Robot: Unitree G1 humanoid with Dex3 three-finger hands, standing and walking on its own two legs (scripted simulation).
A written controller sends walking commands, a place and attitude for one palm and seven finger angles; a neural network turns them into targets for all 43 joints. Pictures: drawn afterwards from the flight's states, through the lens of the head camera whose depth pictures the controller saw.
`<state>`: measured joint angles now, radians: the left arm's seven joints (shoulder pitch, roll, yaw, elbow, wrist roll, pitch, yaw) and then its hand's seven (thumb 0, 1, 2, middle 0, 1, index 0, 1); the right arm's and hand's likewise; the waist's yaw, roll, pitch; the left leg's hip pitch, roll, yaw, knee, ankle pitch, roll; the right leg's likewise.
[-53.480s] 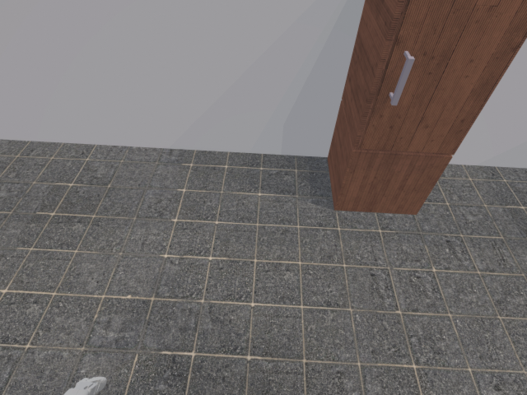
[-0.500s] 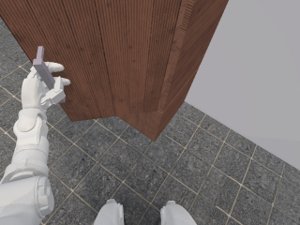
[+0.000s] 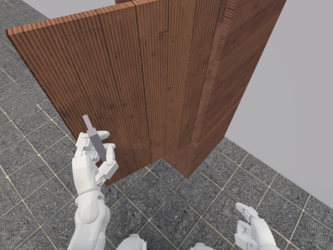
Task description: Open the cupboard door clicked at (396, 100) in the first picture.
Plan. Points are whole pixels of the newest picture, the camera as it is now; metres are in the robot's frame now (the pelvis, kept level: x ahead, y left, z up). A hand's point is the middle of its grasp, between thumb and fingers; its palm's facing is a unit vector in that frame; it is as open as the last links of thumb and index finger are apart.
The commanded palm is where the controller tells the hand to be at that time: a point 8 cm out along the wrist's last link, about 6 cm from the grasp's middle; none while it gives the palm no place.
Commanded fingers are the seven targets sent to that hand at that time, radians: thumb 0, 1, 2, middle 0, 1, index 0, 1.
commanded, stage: pull the door open along its arc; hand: left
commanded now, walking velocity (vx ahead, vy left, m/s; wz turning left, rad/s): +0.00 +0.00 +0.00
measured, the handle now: (98, 144) +0.35 +0.19 +0.04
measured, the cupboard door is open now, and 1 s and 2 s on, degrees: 72 89 91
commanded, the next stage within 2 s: open thumb and fingers to let go in 0.36 s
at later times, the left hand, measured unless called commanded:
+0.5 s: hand (145, 190) +0.24 +0.06 +0.05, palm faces +0.42 -0.91 -0.02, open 5.8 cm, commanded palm +0.20 +0.11 +0.04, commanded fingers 0.00 0.69 0.81 -0.38 -1.33 -0.38 -1.33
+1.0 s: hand (140, 187) +0.25 +0.07 +0.04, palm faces +0.41 -0.91 +0.00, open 12.7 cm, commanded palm +0.20 +0.11 +0.04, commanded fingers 0.00 -0.50 0.30 -0.25 -0.90 -0.25 -0.90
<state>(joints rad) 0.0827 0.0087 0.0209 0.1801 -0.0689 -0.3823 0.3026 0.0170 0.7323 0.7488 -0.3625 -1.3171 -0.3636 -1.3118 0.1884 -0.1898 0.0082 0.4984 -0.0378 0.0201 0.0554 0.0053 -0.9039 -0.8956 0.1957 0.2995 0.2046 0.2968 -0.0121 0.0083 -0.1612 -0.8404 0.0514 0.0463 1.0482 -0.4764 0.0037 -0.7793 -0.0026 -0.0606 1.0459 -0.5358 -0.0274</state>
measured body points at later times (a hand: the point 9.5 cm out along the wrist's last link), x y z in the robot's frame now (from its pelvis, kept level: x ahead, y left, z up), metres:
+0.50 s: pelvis +0.00 -0.04 +0.00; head +0.05 -0.06 +0.45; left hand +0.22 +0.11 +0.05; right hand +0.18 -0.26 -0.10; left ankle +0.02 +0.12 -0.67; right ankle -0.02 -0.10 -0.67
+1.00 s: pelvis -0.01 -0.03 +0.00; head +0.03 -0.03 +0.44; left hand +0.22 +0.12 +0.05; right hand +0.18 -0.23 -0.10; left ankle +0.02 +0.12 -0.67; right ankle -0.02 -0.10 -0.67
